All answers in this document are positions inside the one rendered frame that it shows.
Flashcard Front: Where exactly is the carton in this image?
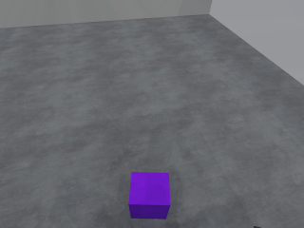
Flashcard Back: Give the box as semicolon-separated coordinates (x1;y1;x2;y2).
128;172;171;219

